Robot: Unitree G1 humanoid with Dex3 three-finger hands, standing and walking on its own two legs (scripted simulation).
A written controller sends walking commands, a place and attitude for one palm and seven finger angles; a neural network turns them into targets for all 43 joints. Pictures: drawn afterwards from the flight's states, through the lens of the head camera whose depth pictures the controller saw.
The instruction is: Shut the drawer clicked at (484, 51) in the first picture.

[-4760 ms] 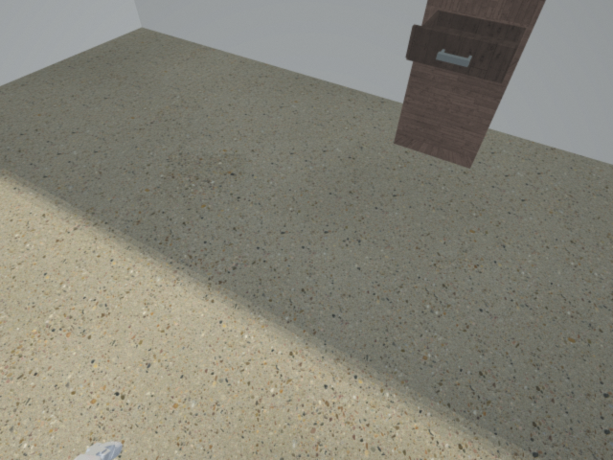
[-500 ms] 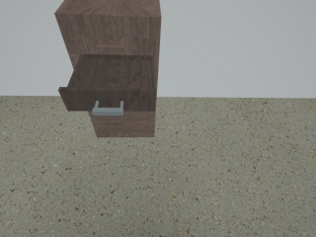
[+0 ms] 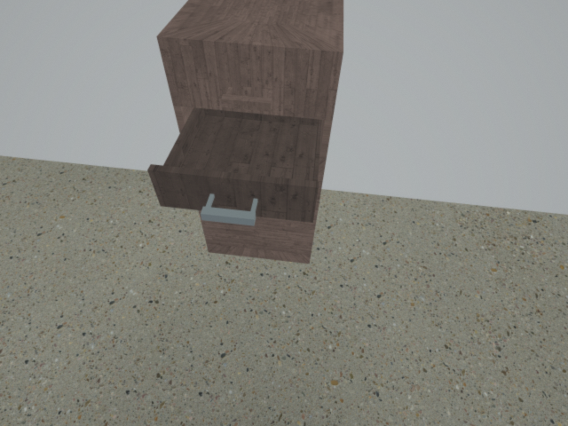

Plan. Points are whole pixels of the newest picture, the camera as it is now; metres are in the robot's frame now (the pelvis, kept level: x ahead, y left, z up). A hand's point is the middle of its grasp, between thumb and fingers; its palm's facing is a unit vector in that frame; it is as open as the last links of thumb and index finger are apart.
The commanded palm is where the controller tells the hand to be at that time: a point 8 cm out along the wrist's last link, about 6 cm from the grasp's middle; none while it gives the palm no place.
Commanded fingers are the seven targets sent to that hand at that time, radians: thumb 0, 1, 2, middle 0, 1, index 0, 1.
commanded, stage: take the last steps up to it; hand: left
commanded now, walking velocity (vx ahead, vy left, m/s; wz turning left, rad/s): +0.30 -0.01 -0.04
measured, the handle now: (230, 208) +0.58 +0.17 -0.12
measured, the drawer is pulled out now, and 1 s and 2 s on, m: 0.26 0.26 0.26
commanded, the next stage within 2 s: come to a stop and stand still in 0.54 s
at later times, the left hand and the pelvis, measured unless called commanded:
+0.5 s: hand (210, 369) +0.24 +0.15 -0.16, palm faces +0.02 -0.98 -0.22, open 7.3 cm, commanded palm none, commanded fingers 0.00 0.90 0.90 -0.20 -0.30 -0.20 -0.30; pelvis +0.15 -0.03 -0.01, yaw -1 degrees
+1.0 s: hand (198, 368) +0.24 +0.18 -0.18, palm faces +0.01 -0.98 -0.19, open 7.3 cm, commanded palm none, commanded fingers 0.00 0.90 0.90 -0.20 -0.30 -0.20 -0.30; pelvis +0.23 -0.01 +0.00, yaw -4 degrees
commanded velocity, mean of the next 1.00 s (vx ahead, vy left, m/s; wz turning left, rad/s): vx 0.06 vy -0.04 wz -0.01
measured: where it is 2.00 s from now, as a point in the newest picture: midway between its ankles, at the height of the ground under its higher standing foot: outside the picture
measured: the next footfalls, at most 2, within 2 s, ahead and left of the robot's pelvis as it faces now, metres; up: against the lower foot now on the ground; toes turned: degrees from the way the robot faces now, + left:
left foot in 0.02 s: +0.06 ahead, +0.13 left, +0.00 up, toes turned +7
right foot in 0.36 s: +0.22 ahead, -0.12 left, +0.00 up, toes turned -10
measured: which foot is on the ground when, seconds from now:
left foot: up 0.00-0.00, down 0.02-0.38, up 0.40-0.74, down 0.76-1.00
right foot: down 0.00-0.02, up 0.04-0.34, down 0.36-0.80, up 0.82-1.00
